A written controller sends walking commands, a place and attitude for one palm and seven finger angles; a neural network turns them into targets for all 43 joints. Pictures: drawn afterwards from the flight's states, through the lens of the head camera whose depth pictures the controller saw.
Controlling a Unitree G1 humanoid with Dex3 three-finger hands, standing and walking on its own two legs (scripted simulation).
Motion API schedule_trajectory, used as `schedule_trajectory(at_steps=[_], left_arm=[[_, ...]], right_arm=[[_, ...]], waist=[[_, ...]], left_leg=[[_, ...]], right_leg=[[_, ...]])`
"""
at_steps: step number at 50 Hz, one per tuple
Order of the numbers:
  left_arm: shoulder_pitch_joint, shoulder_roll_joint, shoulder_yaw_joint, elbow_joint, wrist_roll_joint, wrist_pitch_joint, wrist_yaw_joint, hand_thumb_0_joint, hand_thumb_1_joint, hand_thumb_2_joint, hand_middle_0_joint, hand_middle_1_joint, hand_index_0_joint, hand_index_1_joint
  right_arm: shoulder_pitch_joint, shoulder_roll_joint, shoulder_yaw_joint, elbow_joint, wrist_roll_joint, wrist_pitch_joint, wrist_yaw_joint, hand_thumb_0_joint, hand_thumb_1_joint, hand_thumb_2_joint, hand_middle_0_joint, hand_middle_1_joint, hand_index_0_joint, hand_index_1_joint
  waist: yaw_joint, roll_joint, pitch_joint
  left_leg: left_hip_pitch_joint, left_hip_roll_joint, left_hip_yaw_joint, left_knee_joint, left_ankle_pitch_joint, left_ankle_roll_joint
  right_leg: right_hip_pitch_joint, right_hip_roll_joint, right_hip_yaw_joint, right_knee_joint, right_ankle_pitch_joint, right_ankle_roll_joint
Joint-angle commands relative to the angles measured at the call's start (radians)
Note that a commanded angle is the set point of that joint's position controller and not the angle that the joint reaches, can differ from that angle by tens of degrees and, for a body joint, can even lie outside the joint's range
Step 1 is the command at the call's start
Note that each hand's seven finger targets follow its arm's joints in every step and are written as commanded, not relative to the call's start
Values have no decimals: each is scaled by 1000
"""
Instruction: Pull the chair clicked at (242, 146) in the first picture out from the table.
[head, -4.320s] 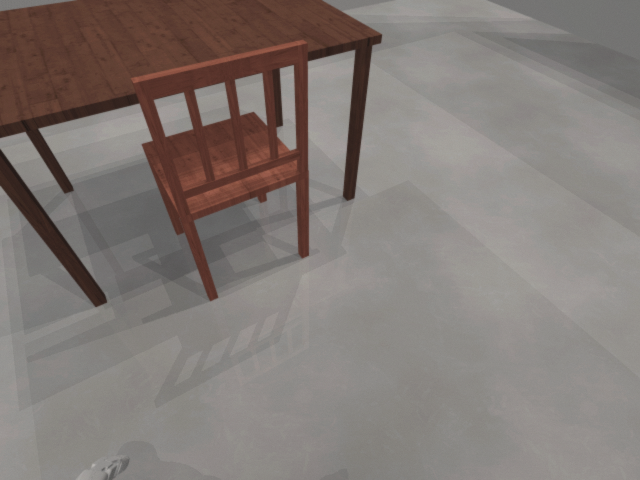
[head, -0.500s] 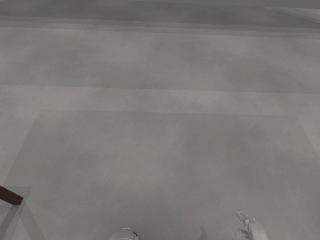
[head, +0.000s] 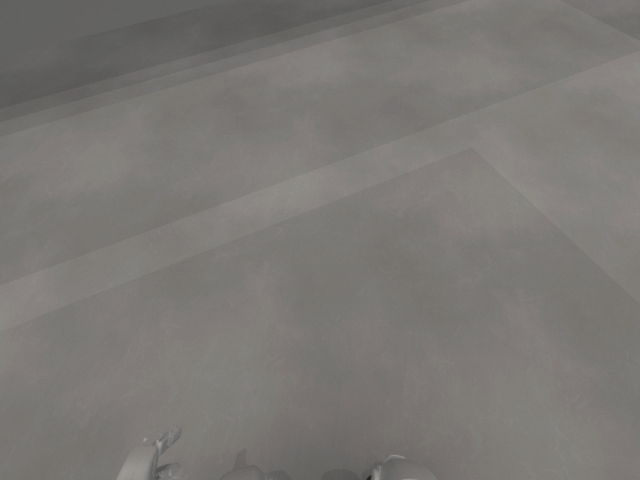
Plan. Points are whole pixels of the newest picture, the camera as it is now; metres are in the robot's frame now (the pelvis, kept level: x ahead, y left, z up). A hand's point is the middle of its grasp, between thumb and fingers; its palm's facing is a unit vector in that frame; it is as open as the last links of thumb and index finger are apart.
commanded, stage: walk to a spot facing it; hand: left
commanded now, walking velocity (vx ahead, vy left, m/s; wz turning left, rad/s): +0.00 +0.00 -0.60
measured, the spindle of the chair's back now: out of the picture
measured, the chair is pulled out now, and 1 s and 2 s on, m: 0.00 0.00 0.00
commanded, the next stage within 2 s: turn to face it in 1.86 s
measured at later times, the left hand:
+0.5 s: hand out of the picture +0.14 +0.25 -0.16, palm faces -0.23 -0.96 -0.17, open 7.4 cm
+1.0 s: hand (254, 429) +0.20 +0.11 -0.13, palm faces -0.57 -0.77 -0.28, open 7.3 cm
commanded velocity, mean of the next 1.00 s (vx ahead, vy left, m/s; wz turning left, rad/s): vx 0.02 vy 0.00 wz -0.60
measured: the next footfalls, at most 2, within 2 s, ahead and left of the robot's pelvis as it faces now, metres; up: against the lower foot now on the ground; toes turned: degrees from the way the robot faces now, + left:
left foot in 0.36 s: +0.08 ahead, +0.14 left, +0.00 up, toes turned -7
right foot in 0.90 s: -0.06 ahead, -0.06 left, +0.00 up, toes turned -41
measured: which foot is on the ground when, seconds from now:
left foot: up 0.00-0.34, down 0.36-0.90, up 0.92-1.00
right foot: down 0.00-0.36, up 0.38-0.88, down 0.90-1.00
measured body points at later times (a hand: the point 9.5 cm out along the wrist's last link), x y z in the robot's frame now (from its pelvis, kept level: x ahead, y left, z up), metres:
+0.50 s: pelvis +0.01 +0.07 +0.02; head +0.05 +0.10 +0.47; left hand +0.15 +0.30 -0.14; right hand +0.03 -0.19 -0.09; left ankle +0.04 +0.15 -0.72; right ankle -0.03 -0.07 -0.63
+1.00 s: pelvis -0.03 +0.03 +0.01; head -0.01 -0.02 +0.46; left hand +0.23 +0.15 -0.11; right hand -0.18 -0.18 -0.15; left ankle +0.03 +0.17 -0.66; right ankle -0.09 -0.03 -0.72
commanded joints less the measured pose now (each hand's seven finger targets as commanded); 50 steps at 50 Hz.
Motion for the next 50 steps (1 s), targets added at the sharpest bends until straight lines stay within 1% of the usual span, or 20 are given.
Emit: schedule_trajectory(at_steps=[1,4,9,13,16,17,18,19,21,24,28,35,40,43,44,45,46,47,49,50], left_arm=[[103,189,47,-32,-12,4,42,0,900,900,-200,-300,-200,-300],[32,179,40,-44,-3,5,41,0,900,900,-200,-300,-200,-300],[61,194,43,-30,5,15,34,0,900,900,-200,-300,-200,-300],[53,204,51,-38,7,26,27,0,900,900,-200,-300,-200,-300],[8,188,51,-52,-1,38,27,0,900,900,-200,-300,-200,-300],[4,150,42,-63,-9,43,23,0,900,900,-200,-300,-200,-300],[36,87,32,-83,-19,48,11,0,900,900,-200,-300,-200,-300],[24,112,37,-86,-1,49,9,0,900,900,-200,-300,-200,-300],[89,153,67,-29,16,68,-1,0,900,900,-200,-300,-200,-300],[119,118,65,-7,14,64,-18,0,900,900,-200,-300,-200,-300],[79,91,50,-15,7,65,-14,0,900,900,-200,-300,-200,-300],[6,67,38,-29,3,70,-15,0,900,900,-200,-300,-200,-300],[4,54,27,-33,2,55,-9,0,900,900,-200,-300,-200,-300],[62,64,30,-23,1,38,0,0,900,900,-200,-300,-200,-300],[112,105,37,-9,5,28,6,0,900,900,-200,-300,-200,-300],[176,214,54,9,15,12,19,0,900,900,-200,-300,-200,-300],[215,302,70,21,3,13,32,0,900,900,-200,-300,-200,-300],[223,282,68,23,-6,19,38,0,900,900,-200,-300,-200,-300],[121,215,60,3,-10,21,43,0,900,900,-200,-300,-200,-300],[89,184,44,-3,-12,14,38,0,900,900,-200,-300,-200,-300]], right_arm=[[-52,-57,-3,-125,-1,-29,-9,0,-900,-900,200,300,200,300],[-8,-40,0,-98,-4,-9,-10,0,-900,-900,200,300,200,300],[-61,-28,1,-121,0,-10,-8,0,-900,-900,200,300,200,300],[-73,-18,1,-136,8,-20,-11,0,-900,-900,200,300,200,300],[28,-20,-1,-109,12,-36,-21,0,-900,-900,200,300,200,300],[69,-60,-7,-99,9,-46,-27,0,-900,-900,200,300,200,300],[38,-160,-25,-122,-6,-51,-25,0,-900,-900,200,300,200,300],[1,-189,-28,-146,-4,-42,-21,0,-900,-900,200,300,200,300],[-149,-95,-5,-173,-7,-48,-28,0,-900,-900,200,300,200,300],[-138,-70,2,-169,-4,-62,-30,0,-900,-900,200,300,200,300],[7,-75,-9,-116,-3,-66,-29,0,-900,-900,200,300,200,300],[71,-95,-29,-69,-8,-57,-20,0,-900,-900,200,300,200,300],[58,-117,-44,-50,-11,-52,-7,0,-900,-900,200,300,200,300],[45,-122,-48,-44,-8,-49,-1,0,-900,-900,200,300,200,300],[50,-105,-46,-47,-1,-46,5,0,-900,-900,200,300,200,300],[38,-42,-28,-83,6,-38,10,0,-900,-900,200,300,200,300],[-34,-3,-5,-137,0,-29,10,0,-900,-900,200,300,200,300],[-38,-21,-9,-137,3,-17,-1,0,-900,-900,200,300,200,300],[-71,-34,-11,-125,-5,-6,2,0,-900,-900,200,300,200,300],[-69,-50,-18,-109,-12,-7,8,0,-900,-900,200,300,200,300]], waist=[[63,-211,-251],[16,-162,-206],[42,-173,-170],[48,-218,-177],[-2,-206,-204],[-23,-82,-219],[-4,225,-192],[-2,243,-140],[64,170,-68],[69,92,-91],[15,86,-147],[-22,140,-126],[-21,163,-167],[19,130,-207],[48,49,-231],[90,-242,-233],[113,-372,-214],[111,-274,-217],[78,-273,-135],[60,-212,-98]], left_leg=[[-226,-16,-149,170,103,-13],[-136,-43,-137,57,157,-20],[-99,-83,-130,-113,147,-14],[-16,-129,-122,-285,129,5],[183,-144,-114,-569,268,23],[292,-65,-183,-705,288,46],[341,201,-464,-850,244,121],[203,317,-516,-875,249,182],[48,210,-360,-900,181,159],[145,111,-158,-822,390,140],[326,142,-127,-773,580,175],[347,204,-64,-762,627,206],[332,236,0,-692,689,199],[306,221,70,-569,712,137],[209,197,105,-443,638,84],[-69,91,120,-242,222,23],[-265,-27,30,-35,-105,-10],[-263,-13,-86,58,-77,3],[-314,-13,-137,93,71,-1],[-301,-9,-139,95,156,-10]], right_leg=[[371,-257,339,-274,718,-105],[226,-208,289,-317,576,-91],[170,-198,377,-354,366,-111],[147,-179,445,-340,325,-108],[57,-129,454,-261,276,-42],[-28,-48,384,-166,159,12],[-223,97,240,69,-144,78],[-206,64,176,285,-258,104],[-162,30,200,484,-135,129],[-190,11,146,568,-36,144],[-215,-14,122,494,-57,165],[-146,-50,58,288,-143,160],[-28,-30,11,85,-169,128],[113,-11,-4,-152,-8,95],[261,-32,24,-282,141,73],[446,-240,318,-366,376,-6],[444,-398,524,-340,713,-112],[402,-394,451,-342,604,-153],[353,-279,426,-409,308,-93],[317,-237,372,-422,231,-72]])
